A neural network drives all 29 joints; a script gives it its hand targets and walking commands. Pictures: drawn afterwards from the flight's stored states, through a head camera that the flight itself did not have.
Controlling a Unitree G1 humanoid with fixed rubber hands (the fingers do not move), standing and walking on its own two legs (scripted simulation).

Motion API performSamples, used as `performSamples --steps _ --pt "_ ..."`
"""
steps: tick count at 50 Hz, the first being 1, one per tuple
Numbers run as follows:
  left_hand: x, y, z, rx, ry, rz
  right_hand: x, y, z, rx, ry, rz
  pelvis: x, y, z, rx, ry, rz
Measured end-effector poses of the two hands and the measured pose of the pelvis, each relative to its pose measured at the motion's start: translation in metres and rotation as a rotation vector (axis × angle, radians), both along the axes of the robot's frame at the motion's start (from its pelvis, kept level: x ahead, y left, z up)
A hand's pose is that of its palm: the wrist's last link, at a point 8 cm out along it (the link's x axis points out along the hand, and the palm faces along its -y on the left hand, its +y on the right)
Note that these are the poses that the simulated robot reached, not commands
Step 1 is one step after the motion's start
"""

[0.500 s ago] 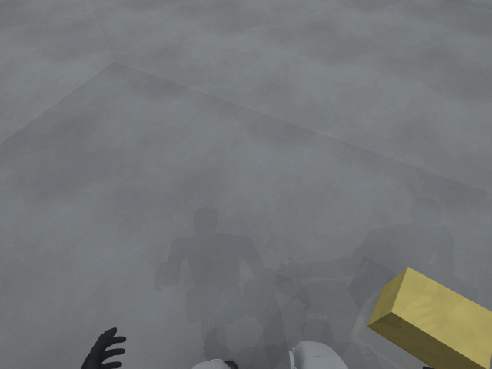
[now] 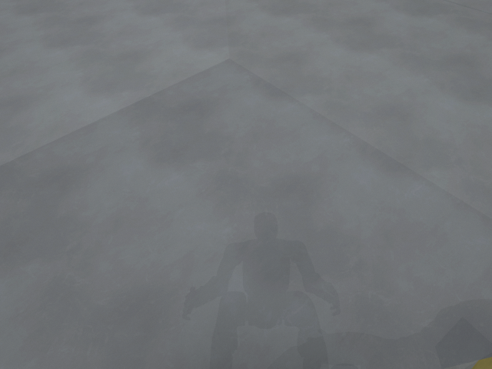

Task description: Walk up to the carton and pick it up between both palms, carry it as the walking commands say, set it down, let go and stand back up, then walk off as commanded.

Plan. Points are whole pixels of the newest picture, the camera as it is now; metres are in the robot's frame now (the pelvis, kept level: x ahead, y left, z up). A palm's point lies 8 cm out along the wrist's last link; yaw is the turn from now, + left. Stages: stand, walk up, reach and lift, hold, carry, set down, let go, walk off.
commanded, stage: walk off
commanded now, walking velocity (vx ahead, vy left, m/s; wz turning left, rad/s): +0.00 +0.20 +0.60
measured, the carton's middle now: out of the picture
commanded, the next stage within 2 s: none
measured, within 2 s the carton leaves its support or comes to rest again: neither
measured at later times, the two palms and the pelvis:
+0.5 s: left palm out of the picture -0.05 +0.38 -0.08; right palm out of the picture +0.13 -0.13 -0.12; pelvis -0.02 +0.10 +0.02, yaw +16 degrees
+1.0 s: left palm out of the picture -0.13 +0.53 -0.10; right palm out of the picture +0.09 +0.02 -0.11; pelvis -0.10 +0.23 +0.01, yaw +33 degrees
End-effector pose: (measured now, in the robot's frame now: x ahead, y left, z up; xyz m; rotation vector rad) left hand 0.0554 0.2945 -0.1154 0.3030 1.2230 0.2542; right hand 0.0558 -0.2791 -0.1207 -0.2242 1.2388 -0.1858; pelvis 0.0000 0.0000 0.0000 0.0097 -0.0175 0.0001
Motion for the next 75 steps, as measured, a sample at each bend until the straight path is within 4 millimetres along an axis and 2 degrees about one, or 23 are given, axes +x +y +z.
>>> performSamples --steps 3,8,12,15,17,19,23,28,31,35,38,40,45,48,51,53,55,58,62,65,69,72,75 --pt "-0.004 0.028 -0.013 -0.013 0.003 0.039 0.008 0.029 0.004 -0.019 -0.012 0.033 -0.002 0.02 -0.004 -0.009 -0.001 0.036" --pt "0.011 0.043 0.001 -0.047 -0.064 0.073 0.004 0.048 0.016 -0.067 0.037 0.079 -0.007 0.047 0.008 -0.027 0.019 0.1" --pt "0.012 0.058 0.009 -0.023 -0.088 0.095 0.024 0.061 0.014 -0.056 -0.006 0.113 -0.009 0.062 0.009 -0.002 0.032 0.133" --pt "0.003 0.063 0.014 0.001 -0.092 0.126 0.039 0.08 0.005 -0.013 -0.038 0.149 -0.011 0.07 0.008 0.012 0.038 0.161" --pt "-0.011 0.064 0.016 0.015 -0.093 0.161 0.043 0.095 -0.005 0.029 -0.032 0.177 -0.012 0.074 0.006 0.017 0.036 0.193" --pt "-0.033 0.066 0.019 0.03 -0.082 0.192 0.045 0.112 -0.012 0.064 -0.013 0.209 -0.012 0.078 0.006 0.009 0.026 0.213" --pt "-0.086 0.08 0.031 0.051 -0.018 0.275 0.062 0.141 -0.004 0.106 -0.019 0.293 -0.016 0.088 0.017 0.028 0.01 0.263" --pt "-0.131 0.102 0.039 0.064 0.012 0.349 0.084 0.159 0.005 0.086 -0.053 0.353 -0.027 0.112 0.021 0.041 0.007 0.323" --pt "-0.158 0.117 0.034 0.049 0.03 0.383 0.089 0.183 0.009 0.093 -0.072 0.375 -0.036 0.129 0.02 0.037 0.006 0.358" --pt "-0.187 0.147 0.014 0.007 0.031 0.426 0.094 0.229 0.014 0.076 -0.101 0.441 -0.049 0.157 0.012 0.013 0.003 0.405" --pt "-0.2 0.183 -0.008 -0.006 -0.011 0.46 0.094 0.258 0.009 0.014 -0.119 0.502 -0.059 0.188 -0.005 -0.014 -0.001 0.445" --pt "-0.201 0.199 -0.014 -0.016 -0.033 0.479 0.081 0.272 0.01 -0.004 -0.1 0.51 -0.068 0.198 -0.006 -0.018 -0.002 0.469" --pt "-0.185 0.22 0.0 -0.031 -0.111 0.489 0.045 0.282 0.02 -0.044 -0.034 0.502 -0.086 0.215 0.007 -0.039 0.007 0.521" --pt "-0.18 0.23 0.009 -0.017 -0.154 0.495 0.038 0.29 0.016 -0.038 -0.023 0.527 -0.096 0.223 0.009 -0.031 0.011 0.553" --pt "-0.19 0.232 0.017 0.007 -0.169 0.512 0.038 0.304 0.008 0.001 -0.034 0.554 -0.105 0.228 0.008 -0.02 0.009 0.585" --pt "-0.209 0.23 0.018 0.035 -0.165 0.547 0.036 0.314 -0.002 0.033 -0.032 0.569 -0.107 0.23 0.004 -0.003 0.015 0.61" --pt "-0.242 0.222 0.019 0.056 -0.12 0.589 0.033 0.33 -0.008 0.056 -0.016 0.594 -0.112 0.233 0.004 0.008 0.004 0.636" --pt "-0.297 0.21 0.027 0.064 -0.037 0.676 0.029 0.354 -0.004 0.086 0.006 0.663 -0.121 0.24 0.014 0.018 -0.011 0.693" --pt "-0.348 0.208 0.036 0.063 0.013 0.745 0.03 0.381 0.004 0.114 0.004 0.735 -0.138 0.252 0.021 0.038 -0.005 0.735" --pt "-0.376 0.212 0.034 0.053 0.011 0.794 0.029 0.405 0.006 0.113 -0.009 0.774 -0.152 0.263 0.02 0.036 0.003 0.773" --pt "-0.416 0.223 0.019 0.022 0.01 0.842 0.029 0.454 0.012 0.107 -0.063 0.844 -0.176 0.285 0.013 0.015 0.004 0.816" --pt "-0.448 0.244 -0.003 0.004 -0.011 0.88 0.025 0.491 0.016 0.068 -0.127 0.908 -0.196 0.308 0.0 -0.012 0.002 0.855" --pt "-0.47 0.265 -0.018 -0.013 -0.028 0.915 0.007 0.509 0.015 0.027 -0.127 0.943 -0.215 0.323 -0.007 -0.042 -0.001 0.912"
